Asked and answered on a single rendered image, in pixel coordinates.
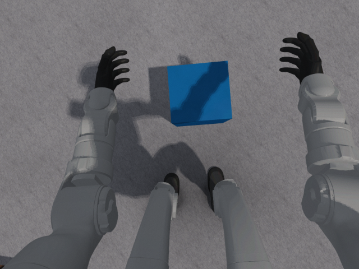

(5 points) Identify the robot right forearm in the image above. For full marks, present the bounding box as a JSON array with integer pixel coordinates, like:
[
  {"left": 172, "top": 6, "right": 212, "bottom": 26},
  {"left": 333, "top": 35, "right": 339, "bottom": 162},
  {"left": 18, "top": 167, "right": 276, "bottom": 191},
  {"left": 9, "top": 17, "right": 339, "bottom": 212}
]
[{"left": 298, "top": 73, "right": 359, "bottom": 177}]

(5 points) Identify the left robot hand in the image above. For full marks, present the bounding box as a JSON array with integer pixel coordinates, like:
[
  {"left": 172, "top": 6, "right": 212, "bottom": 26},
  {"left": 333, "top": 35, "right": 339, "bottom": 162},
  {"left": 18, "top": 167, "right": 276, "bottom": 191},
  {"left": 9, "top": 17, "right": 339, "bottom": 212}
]
[{"left": 95, "top": 46, "right": 130, "bottom": 92}]

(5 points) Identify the carton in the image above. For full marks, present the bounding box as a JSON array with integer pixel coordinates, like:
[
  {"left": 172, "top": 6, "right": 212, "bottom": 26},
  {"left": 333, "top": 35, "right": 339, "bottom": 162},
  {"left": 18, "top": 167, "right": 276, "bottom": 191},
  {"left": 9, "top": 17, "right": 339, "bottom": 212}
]
[{"left": 167, "top": 61, "right": 232, "bottom": 127}]

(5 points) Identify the right robot hand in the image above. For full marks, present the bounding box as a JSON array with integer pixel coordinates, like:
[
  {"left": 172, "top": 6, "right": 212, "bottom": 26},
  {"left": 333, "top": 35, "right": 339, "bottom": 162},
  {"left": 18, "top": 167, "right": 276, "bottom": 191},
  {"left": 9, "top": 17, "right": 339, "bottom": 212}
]
[{"left": 279, "top": 32, "right": 324, "bottom": 84}]

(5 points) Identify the left robot upper arm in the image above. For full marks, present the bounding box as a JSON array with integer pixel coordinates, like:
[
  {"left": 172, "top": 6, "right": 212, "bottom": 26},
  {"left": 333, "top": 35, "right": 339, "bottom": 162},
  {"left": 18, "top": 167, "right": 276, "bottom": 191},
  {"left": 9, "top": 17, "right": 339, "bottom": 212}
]
[{"left": 2, "top": 185, "right": 118, "bottom": 269}]

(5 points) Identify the robot right thigh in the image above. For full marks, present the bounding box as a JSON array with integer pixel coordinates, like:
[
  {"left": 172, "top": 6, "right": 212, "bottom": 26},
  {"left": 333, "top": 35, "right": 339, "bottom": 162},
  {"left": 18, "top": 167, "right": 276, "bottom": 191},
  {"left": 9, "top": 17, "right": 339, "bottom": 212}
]
[{"left": 213, "top": 184, "right": 273, "bottom": 269}]

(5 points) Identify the robot right shin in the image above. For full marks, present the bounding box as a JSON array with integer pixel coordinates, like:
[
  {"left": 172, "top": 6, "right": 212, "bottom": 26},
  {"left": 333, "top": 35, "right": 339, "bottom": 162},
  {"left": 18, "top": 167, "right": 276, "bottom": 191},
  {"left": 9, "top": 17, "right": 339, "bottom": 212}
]
[{"left": 214, "top": 179, "right": 243, "bottom": 195}]

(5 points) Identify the robot left forearm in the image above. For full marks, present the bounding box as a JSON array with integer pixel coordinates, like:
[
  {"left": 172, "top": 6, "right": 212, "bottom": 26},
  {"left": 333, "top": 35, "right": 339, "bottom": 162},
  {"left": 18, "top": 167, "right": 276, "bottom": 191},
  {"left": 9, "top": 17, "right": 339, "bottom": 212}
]
[{"left": 50, "top": 87, "right": 119, "bottom": 229}]

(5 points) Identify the right robot upper arm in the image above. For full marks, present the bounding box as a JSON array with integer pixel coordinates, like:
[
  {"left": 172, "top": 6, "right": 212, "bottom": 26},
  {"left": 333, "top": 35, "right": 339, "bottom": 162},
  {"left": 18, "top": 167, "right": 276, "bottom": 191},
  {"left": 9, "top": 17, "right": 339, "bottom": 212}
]
[{"left": 301, "top": 173, "right": 359, "bottom": 269}]

